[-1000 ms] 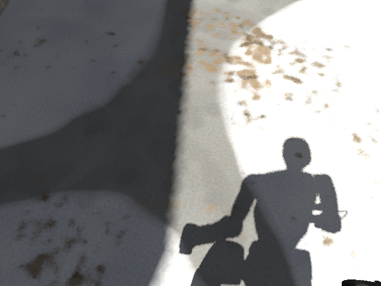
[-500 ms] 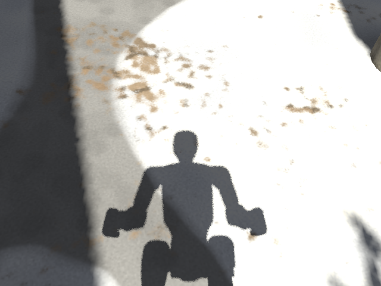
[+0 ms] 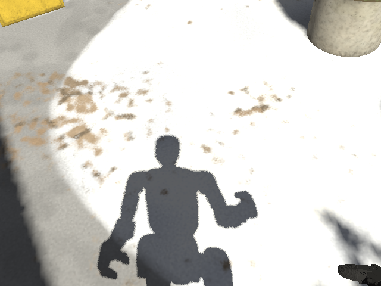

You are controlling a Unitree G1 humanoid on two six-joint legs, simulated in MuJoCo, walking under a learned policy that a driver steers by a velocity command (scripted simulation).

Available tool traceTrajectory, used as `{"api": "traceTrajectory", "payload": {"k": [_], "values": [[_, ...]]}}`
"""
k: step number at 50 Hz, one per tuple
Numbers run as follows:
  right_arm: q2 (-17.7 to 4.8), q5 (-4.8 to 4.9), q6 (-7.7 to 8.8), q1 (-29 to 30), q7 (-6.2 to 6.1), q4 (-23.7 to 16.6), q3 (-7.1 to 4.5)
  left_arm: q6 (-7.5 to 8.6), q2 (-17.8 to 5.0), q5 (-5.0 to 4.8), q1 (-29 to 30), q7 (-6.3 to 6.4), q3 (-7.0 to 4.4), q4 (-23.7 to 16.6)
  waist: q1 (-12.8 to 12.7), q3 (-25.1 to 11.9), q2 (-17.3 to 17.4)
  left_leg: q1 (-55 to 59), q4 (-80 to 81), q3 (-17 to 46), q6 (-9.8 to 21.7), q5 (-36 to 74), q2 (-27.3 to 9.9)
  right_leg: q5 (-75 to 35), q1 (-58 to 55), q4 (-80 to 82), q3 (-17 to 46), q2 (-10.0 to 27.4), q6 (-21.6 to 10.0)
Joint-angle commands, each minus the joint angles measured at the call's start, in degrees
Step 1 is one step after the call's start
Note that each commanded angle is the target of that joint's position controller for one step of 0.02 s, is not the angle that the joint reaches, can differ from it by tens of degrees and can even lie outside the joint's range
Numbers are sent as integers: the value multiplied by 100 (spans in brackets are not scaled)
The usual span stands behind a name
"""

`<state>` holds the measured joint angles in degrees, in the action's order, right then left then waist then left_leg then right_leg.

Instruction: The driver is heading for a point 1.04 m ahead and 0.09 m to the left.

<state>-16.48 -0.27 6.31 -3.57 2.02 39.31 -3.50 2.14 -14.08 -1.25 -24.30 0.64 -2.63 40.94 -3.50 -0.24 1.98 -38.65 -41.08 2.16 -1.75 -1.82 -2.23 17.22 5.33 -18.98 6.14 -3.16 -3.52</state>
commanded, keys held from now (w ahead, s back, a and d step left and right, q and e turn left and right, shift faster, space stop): w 0.68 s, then no key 0.32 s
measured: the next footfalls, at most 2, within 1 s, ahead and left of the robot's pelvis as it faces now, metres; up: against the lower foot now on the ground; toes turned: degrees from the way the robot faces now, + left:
left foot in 0.16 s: +0.28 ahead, +0.11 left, +0.00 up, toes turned -4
right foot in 0.68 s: +0.55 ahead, -0.15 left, +0.00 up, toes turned -7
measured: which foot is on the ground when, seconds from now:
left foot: up 0.00-0.14, down 0.16-0.70, up 0.72-1.00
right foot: down 0.00-0.16, up 0.18-0.66, down 0.68-1.00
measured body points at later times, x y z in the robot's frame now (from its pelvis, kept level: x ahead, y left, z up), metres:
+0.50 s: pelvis +0.28 +0.02 +0.00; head +0.31 +0.02 +0.45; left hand +0.50 +0.25 -0.09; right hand +0.28 -0.26 -0.12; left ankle +0.24 +0.12 -0.74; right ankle +0.42 -0.17 -0.68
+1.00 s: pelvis +0.51 -0.06 +0.00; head +0.55 -0.07 +0.45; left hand +0.62 +0.20 -0.11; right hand +0.66 -0.33 -0.11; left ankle +0.64 +0.09 -0.70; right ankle +0.51 -0.15 -0.74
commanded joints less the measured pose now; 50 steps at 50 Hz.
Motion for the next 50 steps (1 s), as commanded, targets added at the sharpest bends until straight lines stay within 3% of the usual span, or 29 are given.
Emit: {"api": "traceTrajectory", "payload": {"k": [1,4,6,7,8,9,10,11,12,13,14,15,18,21,24,28,31,32,33,34,35,36,37,38,39,40,44,46,50], "values": [[-245,81,96,1014,89,-595,14,130,-1038,-61,-35,60,-295,-212,-116,205,-845,533,833,-210,24,648,296,-1592,409,592,849,1162,-843],[-397,88,118,1062,117,-663,-36,131,-1022,-68,-146,68,-297,-31,-79,275,-909,606,1202,-77,258,500,232,-1913,-162,361,1101,1438,-721],[-526,78,132,773,106,-632,-102,81,-1076,-34,-94,66,-325,10,89,123,-1002,1043,1317,-252,459,12,360,-3080,-487,-79,1077,1453,-606],[-639,53,130,306,67,-521,-178,52,-1054,-19,-31,68,-316,-10,346,-206,-1007,1777,1434,-430,619,-46,505,-4159,-500,-675,908,1262,-507],[-821,11,123,-515,23,-370,-262,42,-983,34,112,60,-273,-92,764,-797,-982,3097,1255,-240,884,148,225,-4453,-11,-1698,717,1016,-350],[-1207,-86,102,-1578,-25,-274,-347,65,-689,164,-36,52,-156,-241,1050,-1796,-159,5119,948,1152,1429,218,-932,-2728,1368,-3551,503,511,-131],[-1274,-49,70,-2011,42,12,-369,136,-253,-11,-860,19,-29,-126,732,-2589,1614,6545,1855,3949,2186,-1496,-2063,1458,3108,-5347,489,-276,180],[-772,94,47,-1895,16,-43,-251,179,-824,-117,-438,9,-141,-89,910,-1892,991,6090,2332,4116,1948,-2512,-1911,1372,3733,-5891,745,31,165],[-591,109,16,-1447,-36,-62,-185,201,-1043,-148,322,-3,-196,-271,912,-933,456,5150,2450,3176,1729,-2282,-1729,822,3941,-5831,478,284,151],[-543,48,-11,-1143,-54,-94,-140,227,-962,-52,722,7,-167,-371,734,-451,-46,4270,2585,2569,1637,-1559,-1514,395,3760,-5583,244,542,148],[-467,-10,-13,-974,-48,-84,-114,245,-884,45,849,3,-180,-414,552,-193,-109,3690,2727,2172,1607,-1012,-1301,135,3574,-5270,141,723,158],[-395,-58,7,-897,-49,-86,-84,230,-798,51,734,-14,-181,-394,373,-171,53,3345,2869,1889,1575,-726,-1133,-13,3297,-5089,119,867,165],[-417,33,66,-936,-52,64,-87,162,-530,56,661,-29,-112,-334,225,-65,231,2916,3189,1296,1661,-180,-989,-173,3230,-4558,-77,997,284],[-643,72,38,-1093,-99,201,-138,192,-439,130,1279,-32,-42,-517,363,129,118,2824,3342,790,1626,301,-891,-994,3429,-3524,-227,1080,426],[-771,127,-30,-1319,-126,320,-147,265,-336,102,1910,-98,20,-618,602,209,109,2773,3288,312,1396,469,-671,-1964,3025,-2272,-436,905,426],[-911,190,-122,-1800,-119,528,-160,314,-425,8,2579,-228,6,-829,861,316,143,3326,3077,404,1320,291,-939,-2121,2908,-1457,-511,723,337],[-1017,193,-231,-1875,-157,619,-194,347,-585,15,2607,-311,-57,-919,726,275,233,3922,2680,521,1178,787,-1192,-1475,2751,-1085,-540,597,102],[-1076,190,-260,-1802,-176,617,-207,358,-680,30,2335,-306,-108,-866,534,111,288,3999,2331,445,1099,1500,-1149,-1313,2314,-959,-654,468,4],[-1051,189,-289,-1729,-192,609,-189,358,-853,58,1687,-275,-213,-686,164,-280,248,3903,1564,220,971,2357,-932,-1339,1381,-779,-823,297,-151],[-848,117,-288,-1712,-214,535,-100,346,-1170,94,706,-214,-347,-453,-260,-981,114,3200,308,-20,771,2108,-657,-1519,-160,-997,-510,636,-402],[-290,11,-201,-2166,-210,310,90,324,-1812,270,25,-159,-468,-415,-221,-1939,-1077,1098,-1984,-346,325,-99,107,-1918,-2454,-1086,1740,2217,-1182],[-293,56,-103,-2360,-183,413,124,285,-1576,188,-96,-177,-414,-344,-196,-2531,-1832,77,-3128,249,152,-3155,572,-2124,-2927,-302,3494,2777,-1742],[-831,178,-67,-1961,-161,374,-22,263,-1208,151,248,-176,-286,-394,-233,-1764,-1233,-338,-3564,456,134,-3049,239,-2596,-2311,-297,2710,2564,-1508],[-820,199,-72,-1539,-164,270,-15,250,-997,139,634,-171,-215,-436,-94,-1176,-878,-333,-3436,280,121,-2702,-5,-3459,-1527,-352,1761,2306,-1326],[-742,115,-119,-1329,-188,238,-8,253,-808,132,966,-203,-152,-419,102,-770,-481,-164,-3044,158,78,-2444,-197,-4045,-778,-254,1162,2005,-1180],[-710,55,-201,-1317,-214,229,-37,270,-690,134,1198,-220,-117,-424,301,-593,-511,160,-2654,156,49,-2254,-350,-4192,-216,-91,803,1807,-1063],[-302,21,-423,-1534,-277,310,52,345,-795,220,1546,-180,-144,-224,674,-506,-692,1122,-1555,20,-142,-1510,-286,-4936,862,346,2,1540,-1103],[-190,-21,-428,-1248,-279,265,108,302,-851,203,1592,-119,-155,-119,609,-526,-724,1394,-741,-32,-124,-884,-264,-4848,958,344,-345,1377,-984],[-311,9,-452,-666,-252,161,81,195,-931,181,1266,-86,-152,188,345,-554,-687,1630,209,0,-52,-230,-148,-4124,649,265,-289,1439,-897]]}}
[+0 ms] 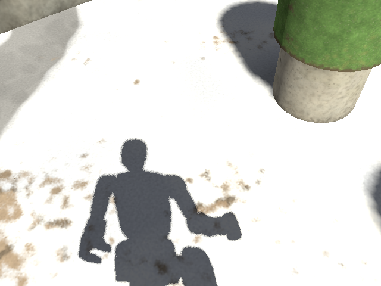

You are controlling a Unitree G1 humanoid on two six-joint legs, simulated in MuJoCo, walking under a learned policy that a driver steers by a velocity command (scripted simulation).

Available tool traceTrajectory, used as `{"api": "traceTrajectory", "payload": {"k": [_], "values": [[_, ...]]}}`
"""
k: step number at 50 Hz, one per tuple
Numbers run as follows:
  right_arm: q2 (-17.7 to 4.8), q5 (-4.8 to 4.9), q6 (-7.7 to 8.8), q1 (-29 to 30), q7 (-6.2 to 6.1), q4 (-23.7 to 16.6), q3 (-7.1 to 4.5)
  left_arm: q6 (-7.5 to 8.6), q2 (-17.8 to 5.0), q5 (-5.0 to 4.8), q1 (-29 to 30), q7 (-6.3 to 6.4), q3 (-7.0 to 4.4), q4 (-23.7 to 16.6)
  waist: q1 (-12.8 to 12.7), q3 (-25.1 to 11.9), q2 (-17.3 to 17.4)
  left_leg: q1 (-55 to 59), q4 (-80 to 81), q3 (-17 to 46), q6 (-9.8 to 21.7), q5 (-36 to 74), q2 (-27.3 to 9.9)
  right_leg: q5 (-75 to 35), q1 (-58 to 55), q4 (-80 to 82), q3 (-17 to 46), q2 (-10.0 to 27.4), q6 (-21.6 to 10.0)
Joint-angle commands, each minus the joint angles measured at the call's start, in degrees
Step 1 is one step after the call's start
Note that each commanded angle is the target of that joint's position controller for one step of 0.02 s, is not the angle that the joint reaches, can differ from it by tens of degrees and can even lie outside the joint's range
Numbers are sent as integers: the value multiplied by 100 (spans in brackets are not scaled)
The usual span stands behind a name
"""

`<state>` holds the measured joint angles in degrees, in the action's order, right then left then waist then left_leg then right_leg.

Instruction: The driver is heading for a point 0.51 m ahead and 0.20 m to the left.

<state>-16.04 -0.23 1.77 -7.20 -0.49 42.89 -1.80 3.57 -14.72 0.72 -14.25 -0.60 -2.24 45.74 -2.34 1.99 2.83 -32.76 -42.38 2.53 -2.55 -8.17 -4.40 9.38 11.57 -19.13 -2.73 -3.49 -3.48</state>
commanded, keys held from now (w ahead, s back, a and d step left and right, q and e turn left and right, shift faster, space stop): no key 0.20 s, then w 0.32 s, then w+q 0.42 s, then no key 0.06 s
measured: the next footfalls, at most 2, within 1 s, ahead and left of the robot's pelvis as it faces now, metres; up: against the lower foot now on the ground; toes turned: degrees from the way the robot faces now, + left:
left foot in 0.10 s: +0.16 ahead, +0.14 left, +0.00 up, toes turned +0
left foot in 0.76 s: +0.38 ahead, +0.16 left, +0.00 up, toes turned +6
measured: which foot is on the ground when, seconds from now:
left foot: up 0.00-0.08, down 0.10-0.44, up 0.46-0.74, down 0.76-1.00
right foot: down 0.00-0.76, up 0.78-1.00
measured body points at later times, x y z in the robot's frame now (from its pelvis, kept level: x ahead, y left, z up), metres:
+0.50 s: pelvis +0.11 +0.02 -0.01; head +0.12 +0.01 +0.43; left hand +0.14 +0.29 -0.14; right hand +0.25 -0.24 -0.13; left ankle +0.12 +0.13 -0.72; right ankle +0.01 -0.09 -0.74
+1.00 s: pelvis +0.32 +0.09 +0.00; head +0.34 +0.11 +0.45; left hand +0.42 +0.39 -0.11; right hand +0.45 -0.16 -0.11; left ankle +0.34 +0.15 -0.74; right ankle +0.42 -0.08 -0.66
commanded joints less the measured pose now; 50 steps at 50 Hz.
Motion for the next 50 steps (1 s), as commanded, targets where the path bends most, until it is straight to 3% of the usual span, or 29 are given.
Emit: {"api": "traceTrajectory", "payload": {"k": [1,3,5,6,7,8,9,12,15,18,20,22,23,24,25,28,31,35,37,38,39,40,41,42,43,44,46,48,50], "values": [[-392,0,-3,-199,4,-234,-104,26,-873,-27,236,33,-187,-227,202,-739,-777,1075,502,-20,72,325,90,-3116,-37,211,677,1522,-891],[-433,-31,2,-137,19,-266,-136,-24,-854,-76,306,34,-170,-139,261,-676,-765,1309,1011,-68,215,293,163,-2510,-74,-36,799,1529,-799],[-591,-108,27,-267,0,-220,-196,-34,-633,-98,138,46,-90,-33,314,-712,-505,2109,1849,60,442,1610,58,-1426,93,-490,759,1136,-385],[-926,-134,15,-232,-51,-287,-261,10,-506,48,-279,44,-48,14,26,-920,26,2756,1596,521,655,3111,-475,-456,420,-833,559,730,-98],[-793,-122,-48,-71,-78,-307,-229,12,-299,69,-790,63,7,162,-215,-1153,615,3099,1492,864,1131,2921,-816,756,765,-892,326,446,172],[-428,-55,-95,32,-48,-314,-156,-50,-363,64,-526,108,26,160,-43,-1081,600,2776,1602,936,1223,2042,-743,904,599,-827,292,471,306],[-286,-31,-119,170,-9,-315,-120,-143,-475,37,-260,140,-1,120,7,-884,482,2437,1651,814,1075,1318,-521,782,487,-730,277,476,339],[-551,16,-109,54,44,-248,-203,-339,-634,-6,-164,180,-62,163,117,-592,309,2082,1689,575,866,-453,-175,1310,544,-849,131,358,225],[-663,56,-83,-321,0,-140,-256,-253,-457,-68,-84,156,-45,126,249,-299,571,2034,2199,1395,1203,-2385,-599,1693,1040,-1395,32,287,63],[-688,80,23,-358,-37,-142,-268,-55,-414,-114,-178,107,-71,181,155,-352,636,2062,2368,1981,1433,-2122,-924,1495,934,-1404,174,370,-196],[-571,128,70,269,-9,-353,-243,23,-455,-117,-542,77,-110,405,-150,-324,253,1508,1924,1232,1153,-1105,-518,1153,120,-680,387,539,-378],[-221,124,227,713,63,-597,-169,39,-989,-166,-1087,88,-286,679,-264,-250,-1146,159,107,-438,555,42,556,576,-1162,106,1724,1363,-648],[-345,113,318,843,81,-650,-192,25,-1098,-174,-1102,75,-320,637,-333,89,-1379,-795,-178,-630,438,-725,562,-360,-1623,239,2338,1955,-902],[-397,123,361,985,108,-693,-210,33,-924,-122,-1261,76,-279,642,-434,235,-1354,-1539,-764,-486,428,-2059,439,-1151,-2079,289,2665,2339,-1143],[-352,165,383,1036,151,-737,-204,42,-845,-98,-1406,76,-253,677,-432,313,-1089,-2158,-1234,-352,451,-2409,260,-1572,-2512,226,2692,2478,-1234],[-148,265,365,1233,327,-800,-117,-34,-756,-123,-1344,109,-214,683,-390,415,-871,-2588,-970,-342,514,-1481,-22,-1634,-2787,473,1806,2219,-844],[113,209,300,1129,511,-799,-9,-30,-804,-74,-775,125,-185,513,-187,307,-999,-467,3,-718,487,75,228,-1632,-1139,911,606,1593,-508],[-352,148,131,785,396,-812,-189,95,-1164,-175,-724,141,-312,539,168,44,-1060,851,467,-797,788,191,554,-3609,-1136,460,11,1719,-297],[-628,143,65,-150,338,-554,-381,38,-1184,-166,-713,184,-339,540,700,-477,-962,2043,762,-956,1051,224,862,-4728,-1128,-883,-304,1630,-90],[-838,164,14,-917,278,-327,-517,33,-1146,-114,-746,214,-327,499,1033,-781,-809,3213,805,-738,1204,196,865,-4381,-409,-2013,-378,1487,42],[-1345,176,-44,-1745,157,-154,-648,74,-824,85,-737,218,-224,294,1182,-1257,429,4575,1002,1064,1572,18,-266,-1327,1008,-4191,-485,965,267],[-1503,103,45,-1519,227,-263,-552,241,-195,-12,-1284,111,-22,122,582,-2114,1365,5438,2407,4437,2534,-1805,-1489,2325,2535,-5684,493,64,387],[-1097,120,123,-1289,241,-314,-478,384,-832,-223,-531,53,-179,29,838,-1420,618,4802,2954,4411,2247,-2497,-1386,1977,3098,-6099,1006,359,302],[-947,98,187,-945,241,-350,-424,463,-1011,-341,-136,39,-224,-157,693,-645,291,3943,3045,3617,2036,-2242,-1226,1384,3255,-5865,874,609,158],[-869,84,234,-614,253,-416,-388,484,-937,-259,-46,93,-215,-147,453,-354,-299,3122,3077,3009,1904,-1529,-983,954,2930,-5494,854,858,137],[-793,29,257,-359,261,-483,-362,453,-912,-137,-141,141,-254,-122,225,-241,-328,2527,3110,2504,1814,-988,-725,704,2568,-5107,872,1010,163],[-675,-15,277,-209,232,-555,-327,307,-845,-68,-310,158,-283,-147,1,-252,-13,1937,3308,2063,1795,-723,-457,470,2157,-4722,892,1133,255],[-672,28,308,-350,175,-514,-316,191,-774,6,-144,195,-289,-234,13,-117,-8,1601,3383,1664,1844,-98,-361,165,2218,-4319,752,1091,455],[-763,-6,307,-585,90,-414,-328,153,-709,66,236,239,-278,-403,115,-28,-20,1549,3208,1229,1788,1546,-292,-305,2383,-3679,645,1012,649]]}}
